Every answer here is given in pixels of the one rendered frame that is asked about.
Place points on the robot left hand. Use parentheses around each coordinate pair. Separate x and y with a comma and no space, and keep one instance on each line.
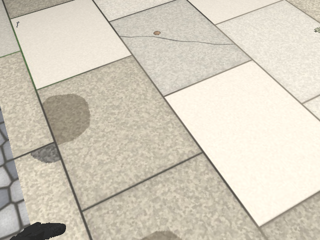
(38,231)

